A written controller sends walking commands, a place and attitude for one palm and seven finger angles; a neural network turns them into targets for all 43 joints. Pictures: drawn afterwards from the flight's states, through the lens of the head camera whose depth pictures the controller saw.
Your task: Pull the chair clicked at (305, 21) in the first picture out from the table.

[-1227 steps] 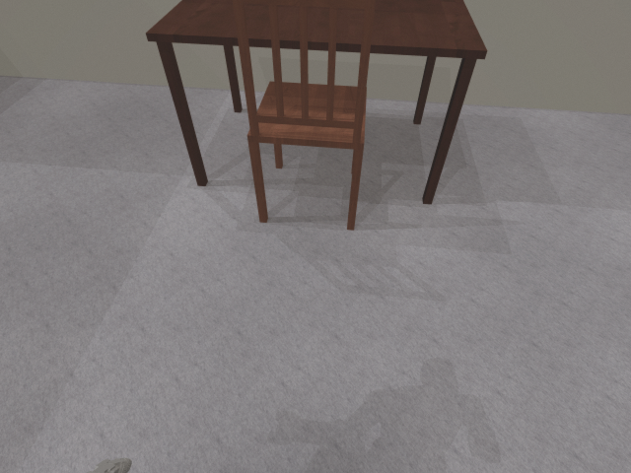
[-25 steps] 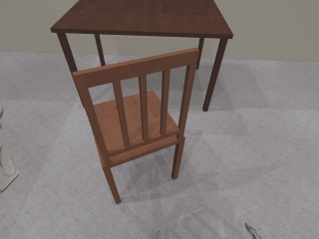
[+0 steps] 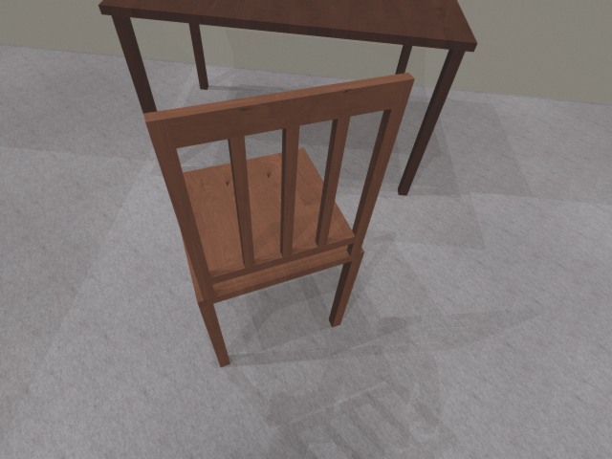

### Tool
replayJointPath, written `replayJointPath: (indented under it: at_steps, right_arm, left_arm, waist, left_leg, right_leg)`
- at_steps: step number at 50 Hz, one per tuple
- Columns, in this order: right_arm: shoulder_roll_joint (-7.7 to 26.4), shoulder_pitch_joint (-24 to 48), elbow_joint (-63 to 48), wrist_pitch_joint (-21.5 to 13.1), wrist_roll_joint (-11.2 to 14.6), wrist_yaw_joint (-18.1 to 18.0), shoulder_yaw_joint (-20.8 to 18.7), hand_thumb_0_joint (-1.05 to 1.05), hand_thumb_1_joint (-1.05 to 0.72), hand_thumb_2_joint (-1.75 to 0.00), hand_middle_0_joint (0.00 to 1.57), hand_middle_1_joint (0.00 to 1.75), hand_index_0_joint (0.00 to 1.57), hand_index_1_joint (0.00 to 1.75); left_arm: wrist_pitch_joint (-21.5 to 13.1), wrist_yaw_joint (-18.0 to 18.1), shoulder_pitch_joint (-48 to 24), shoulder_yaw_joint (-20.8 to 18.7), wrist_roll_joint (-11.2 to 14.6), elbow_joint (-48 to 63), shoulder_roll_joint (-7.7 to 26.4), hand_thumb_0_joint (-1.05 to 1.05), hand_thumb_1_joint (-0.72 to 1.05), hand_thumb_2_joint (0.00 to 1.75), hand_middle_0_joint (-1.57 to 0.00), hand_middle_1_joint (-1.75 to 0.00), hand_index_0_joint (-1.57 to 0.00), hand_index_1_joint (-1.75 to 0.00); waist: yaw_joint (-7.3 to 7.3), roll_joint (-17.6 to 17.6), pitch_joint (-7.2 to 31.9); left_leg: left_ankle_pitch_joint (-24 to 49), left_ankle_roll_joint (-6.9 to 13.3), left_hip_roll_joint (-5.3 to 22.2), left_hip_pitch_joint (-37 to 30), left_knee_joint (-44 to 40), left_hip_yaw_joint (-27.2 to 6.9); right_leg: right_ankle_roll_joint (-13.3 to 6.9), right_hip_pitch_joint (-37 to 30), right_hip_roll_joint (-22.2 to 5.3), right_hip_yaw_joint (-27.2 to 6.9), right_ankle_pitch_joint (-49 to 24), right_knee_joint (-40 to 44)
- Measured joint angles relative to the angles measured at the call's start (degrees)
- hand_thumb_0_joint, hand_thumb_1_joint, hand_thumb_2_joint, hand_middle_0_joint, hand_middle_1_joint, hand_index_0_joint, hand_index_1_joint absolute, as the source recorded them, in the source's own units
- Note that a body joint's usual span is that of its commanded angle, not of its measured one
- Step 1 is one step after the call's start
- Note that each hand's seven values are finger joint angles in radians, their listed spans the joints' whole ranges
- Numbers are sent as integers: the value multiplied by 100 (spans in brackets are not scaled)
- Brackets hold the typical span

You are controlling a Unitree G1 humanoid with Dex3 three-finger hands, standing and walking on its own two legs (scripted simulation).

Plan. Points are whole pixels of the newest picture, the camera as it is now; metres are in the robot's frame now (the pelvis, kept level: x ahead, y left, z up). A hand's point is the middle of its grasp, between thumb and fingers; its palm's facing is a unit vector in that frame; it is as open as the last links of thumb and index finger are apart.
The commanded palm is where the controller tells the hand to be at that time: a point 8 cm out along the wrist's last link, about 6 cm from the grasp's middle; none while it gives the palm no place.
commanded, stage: let the arm hang, fingers relaxed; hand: left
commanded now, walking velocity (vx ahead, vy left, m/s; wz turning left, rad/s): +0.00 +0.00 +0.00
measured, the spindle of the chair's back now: (288, 200) +0.56 +0.07 -0.05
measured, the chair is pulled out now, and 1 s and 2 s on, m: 0.58 0.58 0.58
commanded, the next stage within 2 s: look to check the result in 0.78 s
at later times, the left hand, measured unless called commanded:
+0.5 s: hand out of the picture +0.01 +0.15 -0.17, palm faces +0.01 -0.98 -0.19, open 7.3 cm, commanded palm none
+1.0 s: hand out of the picture +0.01 +0.13 -0.17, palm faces +0.02 -0.99 -0.17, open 7.3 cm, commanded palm none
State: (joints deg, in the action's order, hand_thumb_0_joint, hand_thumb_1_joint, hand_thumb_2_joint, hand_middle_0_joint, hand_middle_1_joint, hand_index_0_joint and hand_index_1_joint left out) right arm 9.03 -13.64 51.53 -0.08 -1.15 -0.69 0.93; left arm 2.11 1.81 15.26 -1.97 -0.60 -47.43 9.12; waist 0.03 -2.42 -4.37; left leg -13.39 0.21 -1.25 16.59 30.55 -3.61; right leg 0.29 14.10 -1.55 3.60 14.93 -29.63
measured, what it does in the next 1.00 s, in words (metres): stands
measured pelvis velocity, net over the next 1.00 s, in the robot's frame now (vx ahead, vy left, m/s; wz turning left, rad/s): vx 0.01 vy -0.02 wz -0.01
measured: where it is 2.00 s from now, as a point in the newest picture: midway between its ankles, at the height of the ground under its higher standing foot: outside the picture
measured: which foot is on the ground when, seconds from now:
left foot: down 0.00-1.00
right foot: down 0.00-1.00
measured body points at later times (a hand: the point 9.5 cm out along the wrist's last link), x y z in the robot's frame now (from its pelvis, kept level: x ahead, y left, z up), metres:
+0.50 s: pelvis +0.01 -0.01 +0.00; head +0.02 -0.02 +0.45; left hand +0.01 +0.21 -0.15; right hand +0.00 -0.22 -0.16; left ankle +0.03 +0.12 -0.73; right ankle +0.01 -0.12 -0.73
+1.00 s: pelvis +0.01 -0.02 +0.00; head +0.03 -0.03 +0.45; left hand +0.01 +0.19 -0.15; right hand -0.02 -0.23 -0.16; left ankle +0.03 +0.12 -0.73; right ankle +0.01 -0.12 -0.73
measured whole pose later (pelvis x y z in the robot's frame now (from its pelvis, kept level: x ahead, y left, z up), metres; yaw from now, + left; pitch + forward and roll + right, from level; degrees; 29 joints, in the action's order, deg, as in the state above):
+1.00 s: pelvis +0.01 -0.02 +0.00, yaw -1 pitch -1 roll +0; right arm 7.0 -19.5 62.0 0.0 -0.9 -2.0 0.2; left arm 0.3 1.6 18.1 0.1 -0.5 -60.8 6.9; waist 0.2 0.7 -3.5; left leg -13.2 -1.7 0.8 13.0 27.3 -3.9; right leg -1.9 11.0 0.5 3.8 14.9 -27.1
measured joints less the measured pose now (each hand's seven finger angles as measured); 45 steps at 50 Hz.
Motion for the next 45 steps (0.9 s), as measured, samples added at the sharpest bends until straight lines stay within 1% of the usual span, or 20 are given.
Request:
replayJointPath:
  at_steps: [2, 5, 10, 16, 26, 34, 45]
  right_arm:
    - [56, -120, 162, 39, -10, -36, -56, 0, -93, -90, 20, 30, 20, 30]
    - [152, -277, 360, 86, -2, -57, -101, 0, -93, -90, 20, 30, 20, 30]
    - [209, -467, 599, 85, 20, -69, -107, 1, -92, -90, 20, 30, 20, 29]
    - [98, -543, 802, 60, 32, -66, -51, 1, -91, -90, 19, 30, 20, 29]
    - [-171, -520, 981, 17, 22, -81, -5, 1, -91, -90, 20, 30, 20, 29]
    - [-223, -564, 1012, 9, 21, -99, -47, 1, -91, -90, 20, 30, 20, 29]
    - [-198, -619, 1056, 9, 29, -127, -71, 1, -91, -90, 19, 30, 20, 29]
  left_arm:
    - [-26, -35, 66, 42, -28, -260, 123, -6, 103, 90, -21, -30, -20, -30]
    - [-33, -68, 206, 101, -35, -636, 243, -4, 101, 90, -21, -30, -20, -30]
    - [-43, -74, 397, 165, -17, -1090, 305, -2, 96, 90, -21, -30, -20, -30]
    - [-87, -59, 442, 234, 2, -1325, 199, -1, 93, 90, -20, -30, -19, -30]
    - [-172, -23, 246, 287, -6, -1310, -177, 0, 92, 90, -20, -30, -19, -30]
    - [-174, -8, 226, 224, -3, -1302, -161, 1, 93, 90, -20, -30, -20, -30]
    - [-183, -17, 272, 208, 7, -1314, -200, 0, 92, 90, -20, -30, -19, -30]
  waist:
    - [-35, 20, -37]
    - [-46, 103, -47]
    - [-33, 244, -23]
    - [-28, 356, 45]
    - [0, 393, 180]
    - [31, 357, 163]
    - [16, 317, 97]
  left_leg:
    - [34, -15, 29, -43, -81, -36]
    - [56, -23, 50, -118, -177, -48]
    - [68, -28, 55, -227, -284, -25]
    - [67, -45, 59, -319, -350, 16]
    - [51, -100, 101, -397, -366, 34]
    - [27, -150, 161, -380, -329, 18]
    - [28, -186, 196, -373, -333, -21]
  right_leg:
    - [-20, -86, 34, 37, -70, 160]
    - [-29, -186, 57, 49, -123, 311]
    - [-38, -268, 59, 26, -123, 380]
    - [-61, -293, 57, -15, -77, 335]
    - [-118, -311, 95, -35, -15, 249]
    - [-175, -295, 156, -20, 1, 219]
    - [-210, -310, 193, 17, -6, 252]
